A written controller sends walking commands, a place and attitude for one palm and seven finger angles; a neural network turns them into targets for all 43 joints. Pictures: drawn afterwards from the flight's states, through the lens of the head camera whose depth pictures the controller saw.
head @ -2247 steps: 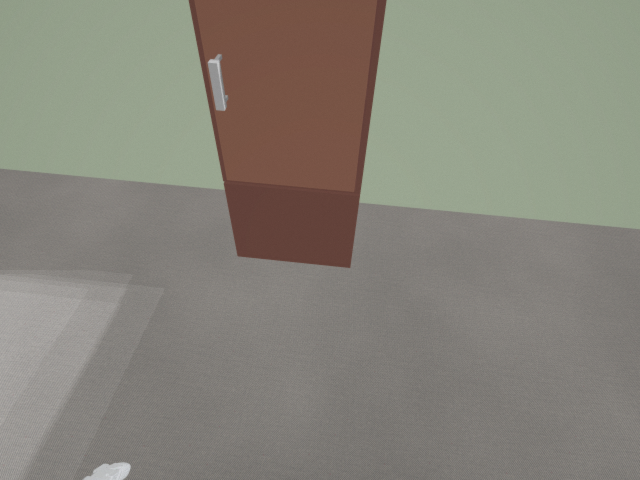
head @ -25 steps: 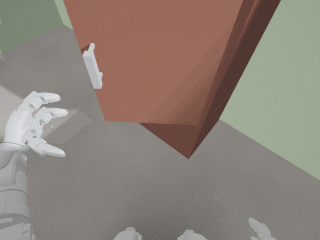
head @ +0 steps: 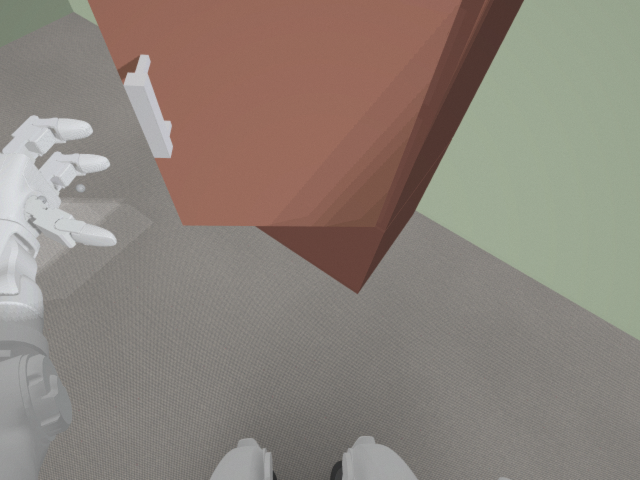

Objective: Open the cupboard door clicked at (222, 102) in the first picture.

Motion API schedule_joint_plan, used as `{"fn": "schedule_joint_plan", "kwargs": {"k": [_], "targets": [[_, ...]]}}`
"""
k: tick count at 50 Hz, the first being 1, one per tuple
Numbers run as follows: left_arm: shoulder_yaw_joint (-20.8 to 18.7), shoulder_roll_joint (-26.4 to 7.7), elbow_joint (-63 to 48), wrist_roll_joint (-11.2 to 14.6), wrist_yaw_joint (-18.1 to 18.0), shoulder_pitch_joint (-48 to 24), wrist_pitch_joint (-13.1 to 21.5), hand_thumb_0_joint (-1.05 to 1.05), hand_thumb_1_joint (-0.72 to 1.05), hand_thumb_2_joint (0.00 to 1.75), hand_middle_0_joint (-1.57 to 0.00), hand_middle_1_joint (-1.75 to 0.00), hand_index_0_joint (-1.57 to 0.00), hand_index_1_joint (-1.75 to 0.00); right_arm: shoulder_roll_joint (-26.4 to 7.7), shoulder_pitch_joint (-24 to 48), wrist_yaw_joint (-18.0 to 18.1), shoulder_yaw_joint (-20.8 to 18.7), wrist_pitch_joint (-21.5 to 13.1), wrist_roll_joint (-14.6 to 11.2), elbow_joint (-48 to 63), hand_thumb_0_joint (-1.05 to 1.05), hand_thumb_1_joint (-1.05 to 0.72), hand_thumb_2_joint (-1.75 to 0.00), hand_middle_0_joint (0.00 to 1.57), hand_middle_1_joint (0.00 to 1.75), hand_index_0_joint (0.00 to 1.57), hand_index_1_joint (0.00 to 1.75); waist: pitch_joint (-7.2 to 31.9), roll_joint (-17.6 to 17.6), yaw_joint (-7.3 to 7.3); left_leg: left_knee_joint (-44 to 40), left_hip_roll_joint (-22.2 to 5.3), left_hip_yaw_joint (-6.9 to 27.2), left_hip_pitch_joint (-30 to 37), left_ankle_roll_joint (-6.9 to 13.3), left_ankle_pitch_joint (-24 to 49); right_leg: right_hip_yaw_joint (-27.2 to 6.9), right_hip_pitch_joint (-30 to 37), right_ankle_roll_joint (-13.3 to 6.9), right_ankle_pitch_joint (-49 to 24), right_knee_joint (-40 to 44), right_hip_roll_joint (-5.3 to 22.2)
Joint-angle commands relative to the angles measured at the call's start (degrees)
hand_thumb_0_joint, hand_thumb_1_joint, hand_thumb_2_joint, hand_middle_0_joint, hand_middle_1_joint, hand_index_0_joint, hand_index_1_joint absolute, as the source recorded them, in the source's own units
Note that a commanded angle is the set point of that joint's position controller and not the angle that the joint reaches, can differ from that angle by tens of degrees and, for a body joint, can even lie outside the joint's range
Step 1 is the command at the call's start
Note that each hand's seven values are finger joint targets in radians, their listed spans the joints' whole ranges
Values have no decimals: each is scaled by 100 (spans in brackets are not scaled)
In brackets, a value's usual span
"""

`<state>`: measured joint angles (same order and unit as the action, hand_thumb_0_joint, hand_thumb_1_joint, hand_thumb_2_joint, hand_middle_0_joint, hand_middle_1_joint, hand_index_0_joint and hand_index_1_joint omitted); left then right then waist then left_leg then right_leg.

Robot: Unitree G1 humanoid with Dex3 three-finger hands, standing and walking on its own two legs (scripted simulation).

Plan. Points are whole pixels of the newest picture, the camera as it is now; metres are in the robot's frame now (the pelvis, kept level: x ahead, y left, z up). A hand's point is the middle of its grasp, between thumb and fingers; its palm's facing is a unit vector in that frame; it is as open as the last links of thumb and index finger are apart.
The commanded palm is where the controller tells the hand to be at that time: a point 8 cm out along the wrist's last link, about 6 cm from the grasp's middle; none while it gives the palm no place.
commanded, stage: move the hooked fingers beside the handle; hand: left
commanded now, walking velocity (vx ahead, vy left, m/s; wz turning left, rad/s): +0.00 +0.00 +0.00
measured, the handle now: (153, 108) +0.59 +0.22 +0.06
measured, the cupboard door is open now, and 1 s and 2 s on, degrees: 37 37 37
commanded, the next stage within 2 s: slide the fingers in behind the handle in 1.74 s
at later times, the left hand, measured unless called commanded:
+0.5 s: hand (98, 133) +0.53 +0.28 +0.07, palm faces -0.01 -1.00 +0.00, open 14.0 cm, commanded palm +0.53 +0.32 +0.07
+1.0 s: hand (89, 127) +0.55 +0.30 +0.06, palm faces +0.03 -1.00 -0.01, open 14.0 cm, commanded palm +0.53 +0.32 +0.07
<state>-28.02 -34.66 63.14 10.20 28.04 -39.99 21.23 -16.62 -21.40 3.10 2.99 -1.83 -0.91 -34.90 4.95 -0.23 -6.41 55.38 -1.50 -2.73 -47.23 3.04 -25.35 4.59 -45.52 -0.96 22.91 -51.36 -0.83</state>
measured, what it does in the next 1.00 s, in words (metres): stands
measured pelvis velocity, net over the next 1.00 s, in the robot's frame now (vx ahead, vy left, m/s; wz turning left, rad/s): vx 0.02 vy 0.01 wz -0.04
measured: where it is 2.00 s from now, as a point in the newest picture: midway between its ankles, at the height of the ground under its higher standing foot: outside the picture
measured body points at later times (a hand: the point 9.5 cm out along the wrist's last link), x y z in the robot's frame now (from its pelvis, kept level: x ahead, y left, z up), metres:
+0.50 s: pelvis +0.01 +0.01 -0.01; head +0.17 +0.04 +0.40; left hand +0.52 +0.33 +0.08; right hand -0.02 -0.27 -0.10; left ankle +0.01 +0.08 -0.68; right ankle +0.02 -0.11 -0.68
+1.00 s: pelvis +0.02 +0.01 -0.01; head +0.19 +0.06 +0.40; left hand +0.54 +0.35 +0.07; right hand -0.02 -0.25 -0.09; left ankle +0.01 +0.08 -0.68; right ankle +0.02 -0.11 -0.68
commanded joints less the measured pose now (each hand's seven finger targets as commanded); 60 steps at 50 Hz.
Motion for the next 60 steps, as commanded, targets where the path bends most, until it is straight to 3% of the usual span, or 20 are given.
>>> {"fn": "schedule_joint_plan", "kwargs": {"k": [1, 5, 6, 8, 14, 15, 19, 20, 21, 22, 26, 31, 35, 37, 42, 45, 46, 53, 55, 60], "targets": [[-163, -1950, -730, 38, 63, -2634, 343, 0, -50, 30, -30, -120, -30, -120, -1130, -727, 85, -404, 8, -18, 319, 0, -90, -90, 20, 30, 20, 30, 2011, -824, -150, -637, -30, 617, 1494, -142, 1744, -310, 395, -56, -1082, 474, -143], [-208, -2223, -609, -20, 131, -3058, 319, 0, -50, 30, -30, -120, -30, -120, -1187, -863, 109, -383, 94, 7, 254, 0, -90, -90, 20, 30, 20, 30, 2359, -878, -260, -501, -50, 660, 1594, -134, 1882, -316, 304, -55, -1140, 422, -168], [-379, -2473, -622, -17, 120, -3159, 326, 0, -50, 30, -30, -120, -30, -120, -1216, -900, 118, -381, 111, 17, 233, 0, -90, -90, 20, 30, 20, 30, 2445, -888, -242, -454, -61, 683, 1574, -134, 1968, -325, 321, -53, -1196, 392, -167], [-277, -2412, -639, -10, 156, -3409, 319, 0, -50, 30, -30, -120, -30, -120, -1199, -974, 113, -364, 143, 37, 222, 0, -90, -90, 20, 30, 20, 30, 2632, -1017, -313, -359, -61, 691, 1651, -133, 2206, -307, 246, -65, -1327, 305, -192], [-389, -2888, -213, -263, 133, -3631, 108, 0, -50, 30, -30, -120, -30, -120, -1251, -1180, 90, -308, 325, 65, 216, 0, -90, -90, 20, 30, 20, 30, 2607, -1156, -372, -243, -95, 708, 1466, -138, 2415, -274, 113, -41, -1438, 239, -217], [-222, -2702, -194, -285, 125, -3705, 75, 0, -50, 30, -30, -120, -30, -120, -1236, -1203, 80, -318, 351, 65, 199, 0, -90, -90, 20, 30, 20, 30, 2559, -1196, -457, -229, -110, 738, 1576, -142, 2500, -247, -43, -32, -1443, 249, -219], [-365, -2964, -367, -346, 64, -4006, 98, 0, -50, 30, -30, -120, -30, -120, -1274, -1364, 55, -313, 451, 115, 210, 0, -90, -90, 20, 30, 20, 30, 2999, -1393, -468, -131, -160, 819, 1905, -195, 2966, -221, -151, -32, -1570, 179, -251], [-259, -2791, -327, -327, 59, -4077, 88, 0, -50, 30, -30, -120, -30, -120, -1250, -1385, 37, -320, 468, 117, 183, 0, -90, -90, 20, 30, 20, 30, 2951, -1426, -532, -117, -168, 843, 1967, -208, 3046, -199, -228, -29, -1600, 197, -258], [-440, -2997, -258, -347, 28, -4010, 75, 0, -50, 30, -30, -120, -30, -120, -1285, -1424, 37, -330, 487, 132, 178, 0, -90, -90, 20, 30, 20, 30, 2960, -1353, -501, -87, -181, 854, 1927, -207, 3071, -193, -231, -28, -1597, 186, -264], [-293, -2884, -187, -360, 29, -4190, 33, 0, -50, 30, -30, -120, -30, -120, -1268, -1416, 23, -302, 510, 124, 151, 0, -90, -90, 20, 30, 20, 30, 2872, -1405, -611, -66, -178, 820, 1831, -188, 2943, -205, -295, -9, -1567, 205, -263], [-511, -3396, 69, -522, -50, -4445, -95, 0, -50, 30, -30, -120, -30, -120, -1310, -1524, 39, -244, 572, 149, 167, 0, -90, -90, 20, 30, 20, 30, 2791, -1309, -662, -10, -162, 818, 1472, -141, 2817, -206, -175, -4, -1611, 177, -274], [-592, -3638, 74, -713, -103, -4367, -117, 0, -50, 30, -30, -120, -30, -120, -1301, -1677, 13, -231, 653, 200, 202, 0, -90, -90, 20, 30, 20, 30, 3085, -1552, -644, 102, -195, 857, 1686, -190, 3314, -166, -258, -13, -1813, 93, -304], [-489, -3334, -5, -613, 17, -3880, -160, 0, -50, 30, -30, -120, -30, -120, -1294, -1727, -40, -259, 724, 206, 264, 0, -90, -90, 20, 30, 20, 30, 3199, -1678, -560, 24, -257, 910, 2071, -271, 3809, -103, -341, -8, -1885, 129, -326], [-349, -3065, -1, -553, 83, -3940, -205, 0, -50, 30, -30, -120, -30, -120, -1285, -1731, -70, -277, 768, 204, 255, 0, -90, -90, 20, 30, 20, 30, 3033, -1591, -635, 7, -269, 922, 2099, -247, 3707, -81, -490, 4, -1786, 189, -341], [-791, -3535, -374, -473, 33, -4095, -104, 0, -50, 30, -30, -120, -30, -120, -1313, -1760, -66, -324, 753, 229, 252, 0, -90, -90, 20, 30, 20, 30, 3197, -1370, -594, 0, -226, 868, 1856, -183, 3554, -126, -57, -8, -1997, 192, -364], [-834, -3572, -670, -532, -57, -4029, 47, 0, -50, 30, -30, -120, -30, -120, -1279, -1758, -112, -349, 743, 247, 224, 0, -90, -90, 20, 30, 20, 30, 3346, -1905, -494, 17, -253, 901, 2319, -291, 4055, -116, -183, -53, -2052, 191, -382], [-806, -3514, -663, -542, -76, -3878, 61, 0, -50, 30, -30, -120, -30, -120, -1275, -1748, -126, -359, 747, 242, 224, 0, -90, -90, 20, 30, 20, 30, 3274, -1853, -483, 4, -263, 907, 2379, -303, 4096, -106, -225, -48, -2001, 222, -385], [-241, -2719, -123, -391, 166, -3612, -163, 0, -50, 30, -30, -120, -30, -120, -1240, -1654, -119, -315, 851, 176, 223, 0, -90, -90, 20, 30, 20, 30, 2613, -1626, -620, -82, -260, 930, 2301, -265, 3912, -27, -493, -47, -1799, 338, -399], [-104, -2570, -248, -359, 170, -3819, -151, 0, -50, 30, -30, -120, -30, -120, -1240, -1655, -109, -333, 868, 182, 192, 0, -90, -90, 20, 30, 20, 30, 2687, -1609, -688, -91, -270, 961, 2413, -276, 3842, -24, -590, -21, -1718, 357, -394], [-162, -2636, -369, -347, -18, -4236, 55, 0, -50, 30, -30, -120, -30, -120, -1246, -1582, -82, -329, 834, 204, 141, 0, -90, -90, 20, 30, 20, 30, 2707, -1650, -720, -53, -271, 1034, 2421, -336, 3612, -36, -778, -55, -1476, 287, -370]]}}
